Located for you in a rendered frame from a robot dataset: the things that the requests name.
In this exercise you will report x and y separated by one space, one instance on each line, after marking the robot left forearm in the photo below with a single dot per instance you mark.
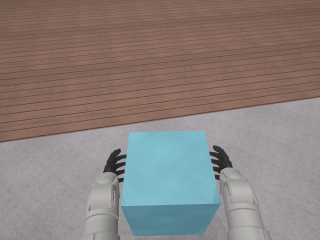
102 209

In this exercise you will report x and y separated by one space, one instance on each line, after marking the robot left hand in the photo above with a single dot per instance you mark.
111 165

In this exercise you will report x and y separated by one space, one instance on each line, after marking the robot right hand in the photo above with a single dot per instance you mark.
223 161

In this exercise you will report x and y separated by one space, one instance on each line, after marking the carton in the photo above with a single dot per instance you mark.
169 185

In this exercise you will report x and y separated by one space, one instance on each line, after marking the robot right forearm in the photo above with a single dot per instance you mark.
241 207

